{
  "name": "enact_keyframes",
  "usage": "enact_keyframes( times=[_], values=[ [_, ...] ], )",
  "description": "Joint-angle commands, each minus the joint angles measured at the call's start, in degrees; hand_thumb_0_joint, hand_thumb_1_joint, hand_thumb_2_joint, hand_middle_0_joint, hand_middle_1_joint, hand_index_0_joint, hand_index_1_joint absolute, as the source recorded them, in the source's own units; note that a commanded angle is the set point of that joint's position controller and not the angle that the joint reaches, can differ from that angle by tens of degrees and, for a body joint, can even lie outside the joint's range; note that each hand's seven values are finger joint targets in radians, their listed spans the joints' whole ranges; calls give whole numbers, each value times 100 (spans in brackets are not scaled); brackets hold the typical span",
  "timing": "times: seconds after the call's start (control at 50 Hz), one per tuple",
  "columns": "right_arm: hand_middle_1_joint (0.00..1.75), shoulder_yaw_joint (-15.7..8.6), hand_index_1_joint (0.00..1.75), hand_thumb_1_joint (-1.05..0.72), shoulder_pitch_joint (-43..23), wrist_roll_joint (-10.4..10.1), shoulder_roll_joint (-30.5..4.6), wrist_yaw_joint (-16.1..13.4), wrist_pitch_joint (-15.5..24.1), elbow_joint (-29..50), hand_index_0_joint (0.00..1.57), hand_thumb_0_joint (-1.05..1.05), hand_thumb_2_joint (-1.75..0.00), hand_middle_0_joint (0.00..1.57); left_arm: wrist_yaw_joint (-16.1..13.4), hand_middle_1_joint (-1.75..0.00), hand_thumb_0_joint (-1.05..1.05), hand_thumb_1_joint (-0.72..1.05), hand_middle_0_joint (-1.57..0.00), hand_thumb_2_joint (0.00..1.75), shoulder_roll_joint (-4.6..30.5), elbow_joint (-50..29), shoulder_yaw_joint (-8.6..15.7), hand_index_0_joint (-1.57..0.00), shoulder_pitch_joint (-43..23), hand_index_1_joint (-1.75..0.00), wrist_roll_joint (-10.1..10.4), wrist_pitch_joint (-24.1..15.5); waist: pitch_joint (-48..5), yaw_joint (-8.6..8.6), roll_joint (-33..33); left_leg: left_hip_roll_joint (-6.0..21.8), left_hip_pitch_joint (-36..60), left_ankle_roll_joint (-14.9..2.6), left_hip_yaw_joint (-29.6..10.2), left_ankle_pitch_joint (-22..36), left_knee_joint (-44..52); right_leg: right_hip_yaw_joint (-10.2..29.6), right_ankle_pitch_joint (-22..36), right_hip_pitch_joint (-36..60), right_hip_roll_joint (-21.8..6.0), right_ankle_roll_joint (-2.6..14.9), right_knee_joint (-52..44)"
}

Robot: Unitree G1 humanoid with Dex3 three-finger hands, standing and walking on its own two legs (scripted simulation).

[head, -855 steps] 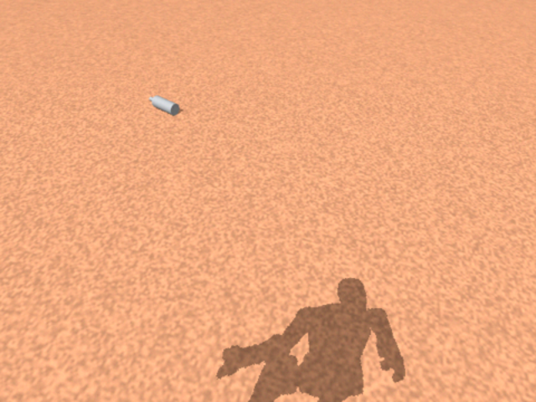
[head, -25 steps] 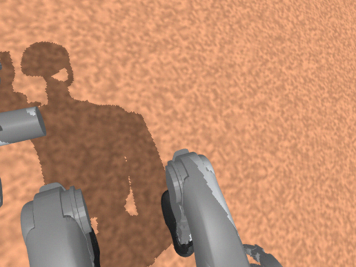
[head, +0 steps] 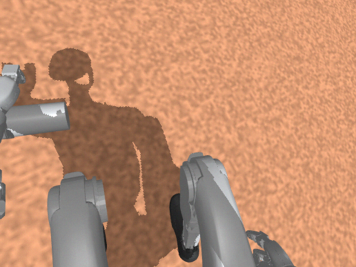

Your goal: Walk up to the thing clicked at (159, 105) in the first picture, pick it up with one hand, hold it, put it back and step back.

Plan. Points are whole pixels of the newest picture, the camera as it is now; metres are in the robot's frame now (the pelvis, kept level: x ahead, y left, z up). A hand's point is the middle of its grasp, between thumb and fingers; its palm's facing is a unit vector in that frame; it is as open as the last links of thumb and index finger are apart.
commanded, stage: rest palm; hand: left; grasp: from above
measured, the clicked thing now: (18, 121) +0.48 +0.32 -0.29
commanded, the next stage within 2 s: close in 0.88 s
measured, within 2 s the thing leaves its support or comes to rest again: neither
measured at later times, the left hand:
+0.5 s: hand (24, 116) +0.48 +0.29 -0.23, palm faces -0.45 -0.09 -0.89, open 14.1 cm
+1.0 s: hand (26, 120) +0.48 +0.29 -0.26, palm faces -0.45 -0.12 -0.88, open 13.7 cm
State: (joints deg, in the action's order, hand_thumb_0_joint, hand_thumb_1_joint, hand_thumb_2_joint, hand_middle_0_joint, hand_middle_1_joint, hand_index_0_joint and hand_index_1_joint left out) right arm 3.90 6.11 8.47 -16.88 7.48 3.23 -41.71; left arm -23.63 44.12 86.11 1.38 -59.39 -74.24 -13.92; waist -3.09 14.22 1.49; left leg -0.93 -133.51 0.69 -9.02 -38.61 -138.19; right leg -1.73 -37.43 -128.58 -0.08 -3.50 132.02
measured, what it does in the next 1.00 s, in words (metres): stands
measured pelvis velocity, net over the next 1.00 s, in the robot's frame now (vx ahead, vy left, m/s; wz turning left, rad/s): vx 0.01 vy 0.00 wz -0.08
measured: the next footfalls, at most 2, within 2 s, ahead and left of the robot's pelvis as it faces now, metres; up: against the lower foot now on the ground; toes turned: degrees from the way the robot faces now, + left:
none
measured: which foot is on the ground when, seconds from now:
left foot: down 0.00-1.00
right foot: down 0.00-1.00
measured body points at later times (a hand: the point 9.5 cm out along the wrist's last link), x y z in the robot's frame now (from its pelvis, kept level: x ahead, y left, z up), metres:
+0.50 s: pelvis +0.01 +0.00 -0.02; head +0.28 +0.08 +0.33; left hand +0.50 +0.29 -0.18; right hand +0.00 -0.26 -0.10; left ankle +0.08 +0.13 -0.30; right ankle +0.11 -0.14 -0.30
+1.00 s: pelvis +0.01 +0.00 -0.03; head +0.28 +0.10 +0.31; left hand +0.50 +0.29 -0.21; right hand +0.04 -0.27 -0.09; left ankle +0.08 +0.13 -0.30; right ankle +0.11 -0.14 -0.30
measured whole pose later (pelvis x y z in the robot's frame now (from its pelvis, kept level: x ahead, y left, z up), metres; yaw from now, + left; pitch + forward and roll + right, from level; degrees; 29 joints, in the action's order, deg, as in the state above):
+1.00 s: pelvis +0.01 +0.00 -0.03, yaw -5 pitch +30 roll -13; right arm 12.3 6.6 15.5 -18.7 12.8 10.1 -40.1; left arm -32.6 55.3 98.3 8.5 -60.6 -76.3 -14.0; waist 6.2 21.3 5.4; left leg -0.4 -135.6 0.8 -13.8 -41.4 -146.2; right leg -5.0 -37.7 -129.6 2.1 -4.7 136.2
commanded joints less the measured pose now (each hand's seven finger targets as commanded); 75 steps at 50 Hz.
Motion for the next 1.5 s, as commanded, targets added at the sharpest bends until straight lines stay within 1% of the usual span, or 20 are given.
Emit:
enact_keyframes(
  times=[0.0,0.06,0.12,0.18,0.22,0.36,0.44,0.52,0.54,0.56,0.58,0.64,0.78,0.84,0.94,0.98,1.04,1.08,1.18,1.48],
  values=[
    [30,-239,30,-90,1408,77,-1516,-31,24,-74,20,0,-90,20,-300,-104,0,-51,-7,101,1133,234,157,-7,-1811,-104,-58,173,-3023,438,-1617,-14,2868,-193,515,575,1493,-880,857,1288,146,489,-1152],
    [30,-156,30,-90,1305,122,-1548,5,56,50,20,0,-90,20,-296,-104,0,-50,-7,98,1255,423,194,-7,-1691,-103,-77,247,-3049,485,-1881,-10,2957,-161,471,801,1485,-886,1057,1369,147,495,-981],
    [30,-104,30,-90,1301,142,-1587,28,95,169,20,0,-90,20,-337,-103,0,-52,-7,99,1783,35,467,-7,-1947,-102,-73,209,-3320,422,-2094,-3,3022,-160,509,932,1382,-864,1169,1531,157,517,-915],
    [30,-27,30,-89,1331,205,-1569,59,122,192,20,0,-90,20,-464,-101,0,-53,-6,98,1763,53,502,-6,-1801,-101,-69,166,-3454,525,-2178,17,3038,-169,562,1114,1198,-865,1356,1742,207,511,-881],
    [30,-9,30,-89,1367,239,-1630,60,153,207,20,0,-90,20,-587,-100,0,-53,-6,99,2090,-219,736,-6,-1921,-100,-40,85,-3526,511,-2127,25,2943,-186,550,1087,1127,-868,1344,1833,205,495,-884],
    [30,119,30,-89,1499,430,-1651,172,333,35,20,0,-90,20,-746,-99,0,-54,-6,100,2029,-92,643,-5,-1768,-99,22,-28,-3241,688,-2298,75,2839,-170,506,802,970,-964,1140,1684,276,487,-802],
    [30,132,30,-89,1496,462,-1756,211,378,70,20,0,-90,20,-857,-99,0,-54,-7,105,2353,-179,913,-5,-1508,-100,-4,-66,-3442,584,-2413,87,2973,-137,439,1058,945,-1035,1354,1821,290,501,-710],
    [30,217,30,-89,1535,533,-1710,293,433,-23,20,0,-90,20,-843,-99,0,-54,-7,106,1980,176,611,-5,-1512,-101,0,-17,-3133,763,-2230,97,2659,-181,447,933,794,-1032,1347,1846,327,455,-749],
    [30,216,30,-89,1533,549,-1770,313,471,16,20,0,-90,20,-870,-98,0,-53,-7,105,2122,162,705,-6,-1663,-100,23,-21,-3017,815,-2144,102,2633,-181,436,959,770,-1077,1372,1772,319,444,-732],
    [30,190,30,-89,1574,549,-1841,311,469,-18,20,0,-90,20,-915,-100,0,-52,-8,107,2415,114,916,-6,-1476,-101,-23,-11,-3124,703,-2229,105,2750,-164,420,1079,804,-1081,1446,1895,329,454,-724],
    [30,219,30,-89,1471,538,-1821,313,477,44,20,0,-90,20,-949,-100,0,-52,-8,108,2333,213,891,-6,-1379,-102,7,-9,-3068,633,-2234,101,2720,-143,386,1066,836,-1106,1390,1790,325,479,-676],
    [30,248,30,-89,1502,616,-1849,387,498,-3,20,0,-90,20,-1017,-101,0,-50,-8,107,2322,445,901,-7,-1453,-102,-92,20,-2889,805,-2252,125,2716,-136,364,1106,799,-1153,1455,1767,340,464,-636],
    [30,292,30,-89,1320,661,-1894,453,564,55,20,0,-90,20,-1083,-102,0,-50,-8,108,2364,597,877,-7,-1547,-104,-122,-3,-2703,881,-2244,138,2609,-147,316,878,777,-1185,1298,1788,359,453,-667],
    [30,309,30,-89,1295,679,-1924,478,628,47,20,0,-90,20,-1069,-103,0,-51,-9,108,2229,515,705,-7,-1674,-104,-115,-19,-2784,992,-2315,149,2775,-148,331,1013,680,-1177,1448,1856,363,417,-658],
    [30,374,30,-89,1285,698,-1943,524,656,48,20,0,-90,20,-1152,-103,0,-50,-8,106,2368,546,762,-7,-1653,-104,-164,-66,-2708,978,-2359,169,2770,-120,252,1036,724,-1257,1430,1828,368,428,-604],
    [30,331,30,-89,1187,685,-1983,523,670,76,20,0,-90,20,-1214,-106,0,-42,-11,102,2363,480,764,-11,-1532,-105,-137,-70,-2827,870,-2586,172,2959,-85,238,1092,803,-1255,1433,1801,385,452,-594],
    [30,385,30,-89,1137,733,-1972,578,699,93,20,0,-90,20,-1244,-106,0,-33,-17,99,2253,665,654,-18,-1601,-104,-161,-45,-2586,986,-2510,176,2768,-93,237,900,765,-1286,1326,1712,392,451,-565],
    [30,392,30,-89,1200,707,-2034,566,689,87,20,0,-90,20,-1309,-104,0,-32,-18,100,2478,552,807,-19,-1558,-103,-177,-29,-2786,918,-2512,172,2826,-97,209,1038,776,-1284,1437,1825,395,447,-588],
    [30,446,30,-89,1149,768,-2074,656,788,120,20,0,-90,20,-1299,-100,0,-28,-20,90,2382,744,745,-22,-1621,-98,-156,-8,-2515,1054,-2516,196,2926,-71,151,1074,726,-1332,1458,1645,377,410,-503],
    [30,548,30,-89,1030,723,-2146,724,932,163,20,0,-90,20,-1385,-92,0,-12,-34,84,2625,826,743,-36,-1589,-90,-168,-35,-2472,1020,-2383,225,2702,-92,94,938,653,-1322,1398,1821,429,409,-534]
  ],
)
